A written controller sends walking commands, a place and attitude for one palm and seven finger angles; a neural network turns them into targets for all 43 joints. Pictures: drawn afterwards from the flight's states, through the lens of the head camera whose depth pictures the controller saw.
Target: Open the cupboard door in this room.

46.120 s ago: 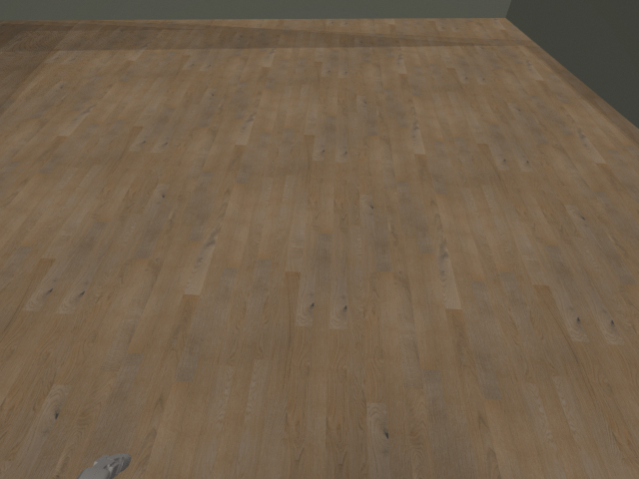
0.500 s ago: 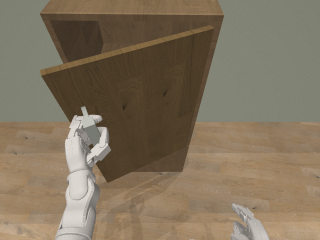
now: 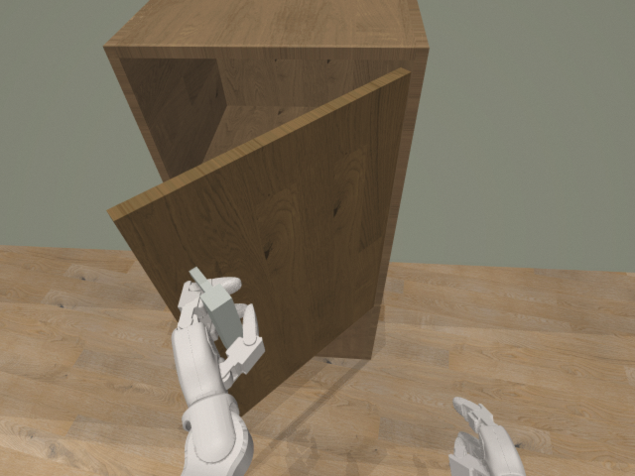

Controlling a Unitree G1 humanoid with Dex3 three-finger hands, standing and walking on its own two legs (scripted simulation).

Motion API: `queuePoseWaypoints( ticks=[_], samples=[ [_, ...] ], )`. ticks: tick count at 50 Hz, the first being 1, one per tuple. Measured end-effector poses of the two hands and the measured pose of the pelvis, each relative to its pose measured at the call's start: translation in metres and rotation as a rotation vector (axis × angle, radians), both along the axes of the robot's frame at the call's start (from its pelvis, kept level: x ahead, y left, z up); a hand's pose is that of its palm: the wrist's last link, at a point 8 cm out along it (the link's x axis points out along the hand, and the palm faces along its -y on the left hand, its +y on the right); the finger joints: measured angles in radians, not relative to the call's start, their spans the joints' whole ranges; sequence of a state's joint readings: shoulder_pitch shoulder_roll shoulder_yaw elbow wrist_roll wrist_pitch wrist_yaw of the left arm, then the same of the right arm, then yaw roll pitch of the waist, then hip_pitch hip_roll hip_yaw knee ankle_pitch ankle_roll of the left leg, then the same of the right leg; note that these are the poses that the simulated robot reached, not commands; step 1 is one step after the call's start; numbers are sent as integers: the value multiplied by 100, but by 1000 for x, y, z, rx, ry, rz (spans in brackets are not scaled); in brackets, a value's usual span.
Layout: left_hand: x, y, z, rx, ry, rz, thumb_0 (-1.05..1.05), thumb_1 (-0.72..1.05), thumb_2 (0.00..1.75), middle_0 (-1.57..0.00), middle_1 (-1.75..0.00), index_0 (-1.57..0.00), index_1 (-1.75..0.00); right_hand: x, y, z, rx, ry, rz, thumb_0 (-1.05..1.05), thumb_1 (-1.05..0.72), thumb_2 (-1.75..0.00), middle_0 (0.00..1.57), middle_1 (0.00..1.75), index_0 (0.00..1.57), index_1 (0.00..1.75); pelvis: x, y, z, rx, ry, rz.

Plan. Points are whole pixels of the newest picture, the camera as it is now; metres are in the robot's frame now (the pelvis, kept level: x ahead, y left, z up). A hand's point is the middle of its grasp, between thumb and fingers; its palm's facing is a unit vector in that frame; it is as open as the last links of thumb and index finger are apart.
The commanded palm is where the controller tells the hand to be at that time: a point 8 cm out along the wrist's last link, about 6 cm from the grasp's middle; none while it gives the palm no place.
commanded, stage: open thumb and fingers to let go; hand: left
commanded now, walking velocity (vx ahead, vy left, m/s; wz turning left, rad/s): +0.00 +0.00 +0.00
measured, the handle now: (218, 311) +0.30 +0.14 +0.07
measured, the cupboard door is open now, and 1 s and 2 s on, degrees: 45 43 45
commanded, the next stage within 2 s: slide the hand sideways off the handle in 0.68 s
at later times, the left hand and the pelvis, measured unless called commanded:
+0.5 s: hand (237, 344) +0.25 +0.11 +0.07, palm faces +0.40 -0.92 +0.00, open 14.0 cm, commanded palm +0.21 +0.16 +0.07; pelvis -0.03 +0.00 +0.00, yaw +0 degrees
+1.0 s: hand (222, 367) +0.23 +0.12 +0.07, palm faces -0.10 -0.99 -0.05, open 16.4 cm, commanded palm +0.21 +0.15 +0.07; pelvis -0.03 +0.04 +0.00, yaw +0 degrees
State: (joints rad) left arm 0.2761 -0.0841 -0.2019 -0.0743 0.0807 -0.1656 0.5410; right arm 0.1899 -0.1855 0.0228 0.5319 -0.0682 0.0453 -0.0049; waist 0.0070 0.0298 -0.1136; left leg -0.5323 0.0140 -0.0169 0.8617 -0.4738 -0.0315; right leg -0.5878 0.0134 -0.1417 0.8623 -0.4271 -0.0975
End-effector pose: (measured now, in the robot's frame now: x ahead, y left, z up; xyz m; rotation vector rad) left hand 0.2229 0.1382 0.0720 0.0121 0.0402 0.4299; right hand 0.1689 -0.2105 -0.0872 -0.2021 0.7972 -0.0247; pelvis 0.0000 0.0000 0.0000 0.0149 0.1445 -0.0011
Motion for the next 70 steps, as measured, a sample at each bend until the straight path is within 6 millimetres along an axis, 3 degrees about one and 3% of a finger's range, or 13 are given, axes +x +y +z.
queuePoseWaypoints(
  ticks=[6,14,19,25,38,42,46,50,55,61,70],
  samples=[
    [-5,1,-1,12,1,3,1,45,70,-36,-130,-36,-131,-16,-14,-3,-4,18,-28,1,-91,-90,20,30,20,30,-7,-10,2,10,-8,2],
    [-10,2,0,-1,-12,-28,1,0,51,-32,-123,-33,-125,-34,-27,-2,-11,4,-63,1,-91,-90,20,30,20,30,-19,-13,4,11,-23,-3],
    [-12,3,1,-11,-35,-17,1,-27,40,-30,-119,-30,-120,-40,-27,-1,-17,-7,-65,1,-91,-90,20,30,20,30,-25,-10,4,10,-29,-5],
    [-10,12,1,-4,-46,-17,0,-43,33,-28,-104,-28,-105,-43,-18,1,-21,-9,-56,1,-91,-90,20,30,20,30,-30,-3,4,3,-34,-3],
    [-7,10,1,-18,-53,-83,-1,-50,30,-25,-57,-26,-55,-36,19,9,-6,-38,-30,1,-91,-90,20,30,20,30,-31,21,3,-10,-36,-12],
    [-7,17,0,10,-58,-132,-1,-50,30,-28,-53,-27,-51,-34,29,8,-3,-34,-10,1,-91,-90,20,30,20,30,-31,28,2,-13,-36,-11],
    [-9,32,-1,95,-65,-368,-1,-50,30,-24,-45,-18,-43,-37,36,7,-4,-37,3,1,-91,-89,20,30,21,30,-31,35,0,-17,-38,-6],
    [-11,38,0,41,-55,-531,-1,-50,30,-20,-38,-10,-36,-40,40,7,4,-63,-13,1,-91,-89,20,30,21,30,-32,44,0,-28,-48,-3],
    [-13,36,0,-54,-50,-522,-1,-50,30,-14,-33,-12,-33,-40,46,13,14,-104,-30,1,-91,-89,20,30,20,30,-28,53,0,-28,-40,-14],
    [-25,30,0,-46,-47,-501,-1,-50,30,-10,-31,-14,-31,-33,52,20,23,-136,-20,1,-91,-90,20,30,20,30,-22,57,-3,-25,-22,-29],
    [-39,45,-4,-7,-14,-479,-1,-50,30,-14,-30,-14,-30,-21,53,16,22,-135,-8,1,-91,-90,20,30,20,30,-15,54,-9,-30,-4,-33]
  ],
)
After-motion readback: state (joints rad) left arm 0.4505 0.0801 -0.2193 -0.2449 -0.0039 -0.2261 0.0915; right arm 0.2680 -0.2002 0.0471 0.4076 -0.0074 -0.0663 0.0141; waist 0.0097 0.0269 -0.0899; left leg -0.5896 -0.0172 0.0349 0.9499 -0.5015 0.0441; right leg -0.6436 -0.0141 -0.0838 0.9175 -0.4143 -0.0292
